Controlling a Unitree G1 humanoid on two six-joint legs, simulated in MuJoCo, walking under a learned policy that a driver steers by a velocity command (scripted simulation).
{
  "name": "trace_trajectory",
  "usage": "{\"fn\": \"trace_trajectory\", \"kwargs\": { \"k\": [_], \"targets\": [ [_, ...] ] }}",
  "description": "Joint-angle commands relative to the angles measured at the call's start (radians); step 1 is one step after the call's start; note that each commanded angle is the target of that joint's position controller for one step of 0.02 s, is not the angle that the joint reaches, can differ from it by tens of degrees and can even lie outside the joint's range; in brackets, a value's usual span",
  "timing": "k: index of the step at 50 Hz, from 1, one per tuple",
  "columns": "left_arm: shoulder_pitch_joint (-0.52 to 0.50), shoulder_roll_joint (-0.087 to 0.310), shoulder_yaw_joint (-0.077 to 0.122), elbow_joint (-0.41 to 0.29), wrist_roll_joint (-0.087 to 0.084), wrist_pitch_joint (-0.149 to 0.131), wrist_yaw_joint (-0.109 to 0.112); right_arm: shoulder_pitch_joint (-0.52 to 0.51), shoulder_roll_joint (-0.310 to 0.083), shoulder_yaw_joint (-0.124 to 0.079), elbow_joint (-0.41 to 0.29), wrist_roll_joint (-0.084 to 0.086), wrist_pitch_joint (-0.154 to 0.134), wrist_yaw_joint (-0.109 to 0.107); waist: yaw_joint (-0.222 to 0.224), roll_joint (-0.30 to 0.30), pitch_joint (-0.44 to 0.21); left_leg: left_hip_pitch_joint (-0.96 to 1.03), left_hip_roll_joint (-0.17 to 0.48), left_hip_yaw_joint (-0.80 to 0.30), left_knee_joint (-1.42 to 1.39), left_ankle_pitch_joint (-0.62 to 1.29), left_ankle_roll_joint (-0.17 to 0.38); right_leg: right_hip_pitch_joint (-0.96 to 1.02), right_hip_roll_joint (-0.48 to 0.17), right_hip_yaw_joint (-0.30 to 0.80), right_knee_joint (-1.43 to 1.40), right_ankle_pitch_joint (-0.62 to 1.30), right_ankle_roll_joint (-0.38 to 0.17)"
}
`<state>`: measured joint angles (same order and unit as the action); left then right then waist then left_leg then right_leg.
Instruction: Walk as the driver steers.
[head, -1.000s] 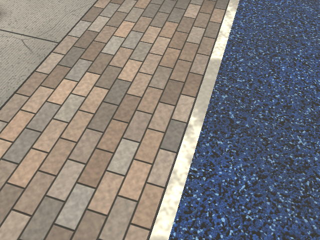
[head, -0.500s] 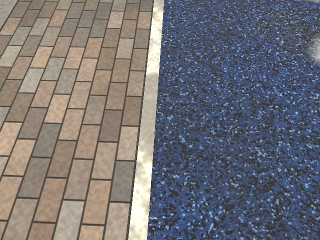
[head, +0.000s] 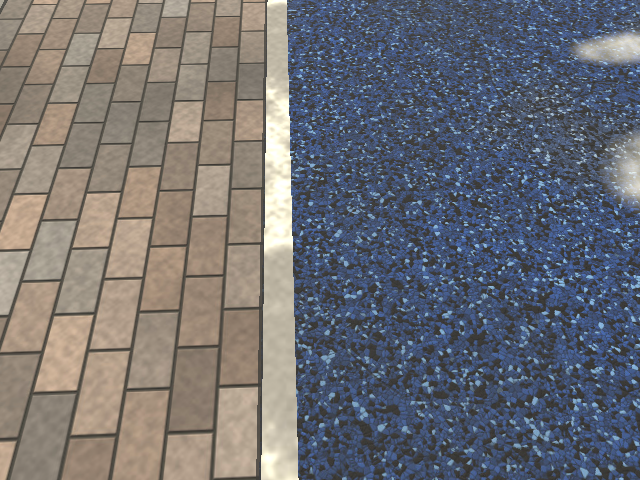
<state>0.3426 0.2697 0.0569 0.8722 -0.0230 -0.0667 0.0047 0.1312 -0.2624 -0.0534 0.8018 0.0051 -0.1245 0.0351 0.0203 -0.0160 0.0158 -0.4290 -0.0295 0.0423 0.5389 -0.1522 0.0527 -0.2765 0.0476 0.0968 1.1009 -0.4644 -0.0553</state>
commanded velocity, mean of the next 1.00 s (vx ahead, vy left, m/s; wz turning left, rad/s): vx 0.15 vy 0.00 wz -0.02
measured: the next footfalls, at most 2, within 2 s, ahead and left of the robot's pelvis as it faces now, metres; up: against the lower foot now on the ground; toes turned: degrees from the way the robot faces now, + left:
right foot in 0.38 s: +0.33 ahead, -0.12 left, +0.00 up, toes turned +0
left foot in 0.64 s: +0.25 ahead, +0.13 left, +0.00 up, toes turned +2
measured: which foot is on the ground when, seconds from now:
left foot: down 0.00-0.40, up 0.42-0.62, down 0.64-1.00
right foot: up 0.00-0.36, down 0.38-1.00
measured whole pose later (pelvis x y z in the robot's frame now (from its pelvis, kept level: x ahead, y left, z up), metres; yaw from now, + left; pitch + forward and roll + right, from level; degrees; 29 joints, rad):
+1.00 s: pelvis +0.25 +0.01 +0.00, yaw +1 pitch -1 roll +0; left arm 0.17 0.23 0.05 1.01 0.00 0.00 0.03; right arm 0.26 -0.21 -0.02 1.02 0.00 -0.02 -0.03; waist -0.01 0.00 0.02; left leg -0.17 0.01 0.01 0.54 -0.36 0.00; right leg -0.30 -0.02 0.00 0.54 -0.22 0.01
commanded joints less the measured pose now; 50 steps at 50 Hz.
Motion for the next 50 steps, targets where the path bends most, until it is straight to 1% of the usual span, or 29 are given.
{"fn": "trace_trajectory", "kwargs": {
  "k": [1,2,3,6,8,11,14,16,18,19,20,21,22,23,24,25,27,28,30,31,32,33,34,35,36,40,47,48,50],
  "targets": [
    [-0.089,0.123,0.027,-0.110,0.010,-0.033,0.003,0.114,-0.114,-0.026,-0.018,-0.011,0.007,-0.003,-0.063,0.049,-0.054,0.390,0.305,-0.444,-0.292,-0.027,0.175,-0.432,-0.130,0.005,0.109,0.132,0.001],
    [-0.069,0.110,0.029,-0.108,0.013,-0.026,0.002,0.102,-0.099,-0.019,-0.016,-0.019,0.004,-0.002,-0.036,0.077,-0.053,0.336,0.277,-0.389,-0.314,0.044,0.169,-0.376,-0.155,0.005,0.071,0.160,0.003],
    [-0.048,0.094,0.028,-0.102,0.011,-0.019,0.003,0.103,-0.093,-0.017,-0.011,-0.016,0.003,-0.001,-0.024,0.098,-0.056,0.312,0.257,-0.346,-0.335,0.083,0.172,-0.349,-0.162,-0.004,0.038,0.172,0.009],
    [-0.059,0.060,0.022,-0.108,0.024,-0.004,0.012,0.110,-0.123,-0.022,0.011,-0.014,0.000,-0.010,-0.001,0.086,-0.038,0.265,0.247,-0.211,-0.330,0.544,0.187,-0.337,-0.158,-0.042,-0.078,0.205,0.053],
    [-0.098,0.038,0.013,-0.119,0.029,-0.004,0.014,0.114,-0.136,-0.024,0.023,-0.013,0.013,-0.023,-0.004,0.084,-0.050,0.259,0.216,-0.123,-0.314,0.688,0.165,-0.313,-0.147,-0.064,-0.214,0.308,0.070],
    [-0.184,0.023,0.004,-0.129,0.024,-0.006,0.006,0.146,-0.142,-0.022,0.043,-0.005,0.031,-0.035,-0.042,0.099,-0.067,0.260,0.171,-0.052,-0.306,0.668,0.125,-0.221,-0.106,-0.096,-0.419,0.501,0.067],
    [-0.244,0.038,0.007,-0.144,0.024,-0.006,-0.002,0.174,-0.143,-0.019,0.070,-0.001,0.048,-0.040,-0.063,0.105,-0.066,0.323,0.198,-0.075,-0.273,0.593,0.124,-0.196,-0.086,-0.083,-0.519,0.537,0.058],
    [-0.259,0.059,0.012,-0.154,0.029,-0.012,-0.009,0.160,-0.146,-0.020,0.078,0.003,0.058,-0.041,-0.056,0.109,-0.061,0.362,0.223,-0.107,-0.219,0.572,0.120,-0.186,-0.080,-0.076,-0.565,0.480,0.035],
    [-0.182,0.082,0.023,-0.125,0.040,-0.021,-0.011,0.131,-0.139,-0.018,0.081,0.011,0.067,-0.044,-0.004,0.087,-0.086,0.370,0.197,-0.113,-0.110,0.522,0.085,-0.065,-0.061,-0.088,-0.690,0.560,0.002],
    [-0.132,0.137,0.038,-0.110,0.050,-0.024,-0.004,0.166,-0.126,-0.013,0.082,-0.001,0.063,-0.045,-0.002,0.038,-0.134,0.327,0.140,-0.091,-0.018,0.459,0.041,0.077,-0.113,-0.041,-0.693,0.873,-0.029],
    [-0.092,0.191,0.046,-0.109,0.063,-0.019,0.004,0.253,-0.078,0.002,0.083,-0.024,0.049,-0.039,-0.043,-0.084,-0.243,0.152,0.074,-0.066,0.139,0.167,-0.008,0.345,-0.266,0.092,-0.588,1.233,-0.126],
    [-0.059,0.117,0.028,-0.097,0.059,-0.001,0.008,0.316,-0.027,0.024,0.110,-0.018,0.048,-0.036,-0.023,-0.195,-0.348,0.038,0.023,-0.063,0.314,-0.278,-0.058,0.461,-0.403,0.231,-0.589,1.284,-0.264],
    [-0.046,0.053,0.008,-0.087,0.042,0.010,0.002,0.254,-0.077,0.013,0.105,-0.004,0.064,-0.034,0.006,-0.181,-0.333,-0.017,0.028,-0.099,0.420,-0.556,-0.083,0.414,-0.412,0.286,-0.640,1.128,-0.285],
    [-0.089,0.055,0.004,-0.086,0.033,0.014,-0.004,0.204,-0.105,0.004,0.089,0.006,0.084,-0.037,-0.001,-0.126,-0.264,-0.056,0.056,-0.118,0.465,-0.571,-0.090,0.326,-0.387,0.277,-0.683,0.900,-0.253],
    [-0.149,0.064,0.004,-0.095,0.035,0.018,-0.004,0.166,-0.105,0.000,0.086,0.007,0.107,-0.046,-0.014,-0.080,-0.199,-0.061,0.076,-0.113,0.459,-0.531,-0.098,0.224,-0.362,0.252,-0.725,0.716,-0.220],
    [-0.219,0.083,0.008,-0.105,0.037,0.022,-0.002,0.155,-0.103,-0.003,0.085,0.001,0.128,-0.055,-0.038,-0.076,-0.145,-0.022,0.094,-0.110,0.401,-0.471,-0.106,0.106,-0.334,0.215,-0.774,0.568,-0.188],
    [-0.301,0.099,0.015,-0.111,0.049,0.036,0.006,0.182,-0.076,0.000,0.105,-0.004,0.150,-0.070,-0.074,-0.131,-0.107,0.117,0.085,-0.072,0.258,-0.348,-0.112,-0.063,-0.266,0.133,-0.829,0.399,-0.144],
    [-0.305,0.092,0.015,-0.105,0.050,0.042,0.009,0.202,-0.062,0.002,0.122,-0.007,0.151,-0.071,-0.080,-0.135,-0.115,0.181,0.075,-0.055,0.197,-0.258,-0.107,-0.095,-0.242,0.095,-0.832,0.361,-0.134],
    [-0.300,0.076,0.011,-0.086,0.036,0.047,0.013,0.234,-0.048,0.003,0.149,-0.016,0.149,-0.066,-0.096,-0.122,-0.130,0.291,0.052,-0.017,0.048,-0.075,-0.085,-0.129,-0.207,0.041,-0.820,0.202,-0.102],
    [-0.276,0.057,0.006,-0.070,0.029,0.048,0.013,0.224,-0.053,0.002,0.150,-0.028,0.150,-0.062,-0.090,-0.107,-0.119,0.317,0.051,-0.014,-0.002,-0.042,-0.068,-0.144,-0.184,0.026,-0.817,0.075,-0.063],
    [-0.247,0.040,0.000,-0.052,0.030,0.048,0.013,0.196,-0.075,0.001,0.135,-0.040,0.150,-0.062,-0.074,-0.072,-0.076,0.297,0.090,-0.060,-0.060,-0.045,-0.042,-0.161,-0.158,0.014,-0.804,-0.027,-0.015],
    [-0.223,0.046,0.003,-0.044,0.036,0.049,0.013,0.159,-0.126,-0.007,0.116,-0.035,0.150,-0.068,-0.035,-0.005,-0.019,0.203,0.138,-0.107,-0.117,-0.185,-0.011,-0.143,-0.116,-0.019,-0.773,-0.049,0.023],
    [-0.226,0.038,0.003,-0.043,0.036,0.049,0.017,0.128,-0.129,-0.009,0.126,-0.025,0.144,-0.068,-0.013,0.093,0.019,0.042,0.131,-0.119,-0.161,-0.384,0.007,-0.029,-0.077,-0.068,-0.736,0.055,0.048],
    [-0.235,0.044,0.005,-0.036,0.038,0.048,0.021,0.097,-0.094,0.000,0.123,-0.025,0.131,-0.067,-0.011,0.115,0.037,-0.019,0.123,-0.120,-0.199,-0.415,-0.007,0.046,-0.076,-0.070,-0.688,0.144,0.050],
    [-0.225,0.045,0.007,-0.026,0.036,0.047,0.025,0.086,-0.079,0.004,0.129,-0.027,0.119,-0.067,-0.004,0.128,0.033,-0.024,0.123,-0.118,-0.210,-0.378,-0.025,0.078,-0.077,-0.074,-0.663,0.205,0.040],
    [-0.200,0.044,0.010,0.019,0.032,0.045,0.024,0.132,-0.078,0.004,0.158,-0.014,0.090,-0.064,-0.020,0.068,-0.005,0.079,0.105,-0.093,-0.158,-0.175,-0.043,0.087,-0.087,-0.070,-0.638,0.374,0.019],
    [-0.190,0.047,0.012,0.081,0.024,0.055,0.025,0.164,-0.069,0.008,0.186,-0.009,0.099,-0.066,-0.032,0.023,-0.032,0.149,0.090,-0.070,-0.122,-0.005,-0.033,0.114,-0.090,-0.074,-0.614,0.500,0.024],
    [-0.172,0.037,0.010,0.098,0.023,0.058,0.026,0.187,-0.064,0.008,0.199,-0.007,0.101,-0.066,-0.034,0.029,-0.052,0.162,0.086,-0.068,-0.137,-0.091,-0.027,0.122,-0.074,-0.093,-0.604,0.412,0.025],
    [-0.176,0.043,0.014,0.111,0.014,0.062,0.027,0.195,-0.102,-0.006,0.203,0.005,0.108,-0.067,-0.040,0.087,0.007,0.144,0.116,-0.130,-0.192,-0.376,0.028,0.037,-0.017,-0.153,-0.531,0.105,0.026]
  ]
}}
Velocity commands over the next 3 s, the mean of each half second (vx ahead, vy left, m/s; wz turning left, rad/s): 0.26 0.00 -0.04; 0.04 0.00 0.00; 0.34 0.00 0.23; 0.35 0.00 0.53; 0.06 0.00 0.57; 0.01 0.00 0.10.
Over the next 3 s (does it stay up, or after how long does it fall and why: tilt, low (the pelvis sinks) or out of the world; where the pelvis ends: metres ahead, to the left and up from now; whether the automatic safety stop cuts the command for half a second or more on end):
stays up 0.72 0.15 0.00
